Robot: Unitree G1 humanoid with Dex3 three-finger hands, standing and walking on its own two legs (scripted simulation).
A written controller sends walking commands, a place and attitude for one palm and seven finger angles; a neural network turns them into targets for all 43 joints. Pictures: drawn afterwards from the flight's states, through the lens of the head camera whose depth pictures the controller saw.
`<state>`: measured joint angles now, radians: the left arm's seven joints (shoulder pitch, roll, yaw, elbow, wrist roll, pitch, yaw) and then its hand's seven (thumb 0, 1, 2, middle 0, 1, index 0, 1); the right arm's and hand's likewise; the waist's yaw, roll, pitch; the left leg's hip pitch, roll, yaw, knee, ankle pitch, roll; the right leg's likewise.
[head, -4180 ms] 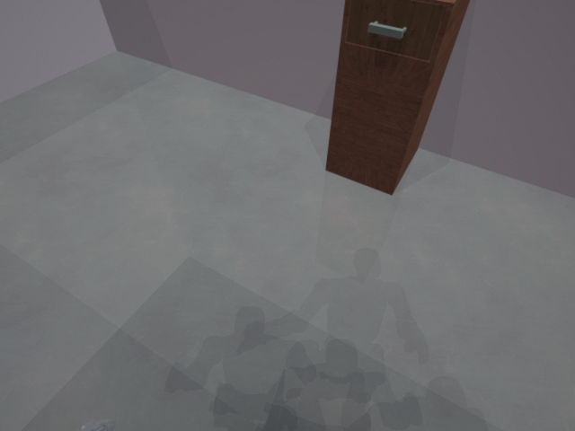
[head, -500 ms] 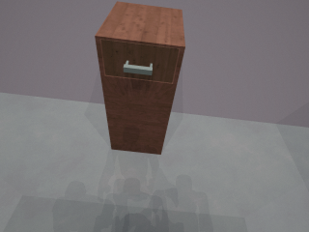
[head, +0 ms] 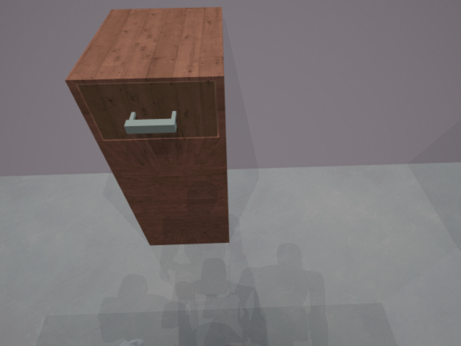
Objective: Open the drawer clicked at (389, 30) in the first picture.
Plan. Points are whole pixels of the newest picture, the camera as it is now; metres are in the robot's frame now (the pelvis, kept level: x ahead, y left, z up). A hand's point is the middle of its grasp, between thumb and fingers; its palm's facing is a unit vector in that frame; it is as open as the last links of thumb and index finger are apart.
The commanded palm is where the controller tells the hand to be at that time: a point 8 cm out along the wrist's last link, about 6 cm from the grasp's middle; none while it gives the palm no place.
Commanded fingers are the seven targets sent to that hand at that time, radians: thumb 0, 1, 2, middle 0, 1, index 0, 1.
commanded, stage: take the last steps up to it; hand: left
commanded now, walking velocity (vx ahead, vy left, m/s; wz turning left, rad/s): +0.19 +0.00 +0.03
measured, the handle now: (152, 120) +0.64 +0.21 +0.01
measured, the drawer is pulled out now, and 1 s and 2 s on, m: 0.00 0.00 0.00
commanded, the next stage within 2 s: come to a stop and stand still in 0.16 s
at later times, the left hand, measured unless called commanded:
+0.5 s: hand out of the picture +0.08 +0.18 -0.18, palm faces +0.06 -0.99 -0.15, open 7.3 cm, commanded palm none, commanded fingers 0.00 0.90 0.90 -0.20 -0.30 -0.20 -0.30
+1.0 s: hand out of the picture +0.14 +0.13 -0.13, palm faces +0.07 -0.96 -0.28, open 7.3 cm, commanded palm none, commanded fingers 0.00 0.90 0.90 -0.20 -0.30 -0.20 -0.30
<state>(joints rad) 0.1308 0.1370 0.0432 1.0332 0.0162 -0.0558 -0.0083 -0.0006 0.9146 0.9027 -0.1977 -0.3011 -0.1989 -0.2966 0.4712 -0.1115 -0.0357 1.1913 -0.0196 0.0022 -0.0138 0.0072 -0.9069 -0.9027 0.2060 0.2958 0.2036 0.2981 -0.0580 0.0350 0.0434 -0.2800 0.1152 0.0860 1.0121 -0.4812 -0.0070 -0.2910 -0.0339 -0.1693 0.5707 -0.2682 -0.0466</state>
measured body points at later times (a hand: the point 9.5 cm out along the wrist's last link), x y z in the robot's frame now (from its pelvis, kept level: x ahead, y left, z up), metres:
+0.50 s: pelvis +0.11 +0.02 +0.01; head +0.15 +0.03 +0.46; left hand +0.07 +0.23 -0.16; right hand +0.21 -0.21 -0.14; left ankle +0.16 +0.11 -0.73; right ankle +0.06 -0.11 -0.69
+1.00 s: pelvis +0.09 -0.06 +0.02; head +0.10 -0.10 +0.47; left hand +0.13 +0.18 -0.11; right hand +0.10 -0.31 -0.15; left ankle +0.05 +0.10 -0.66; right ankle +0.11 -0.15 -0.73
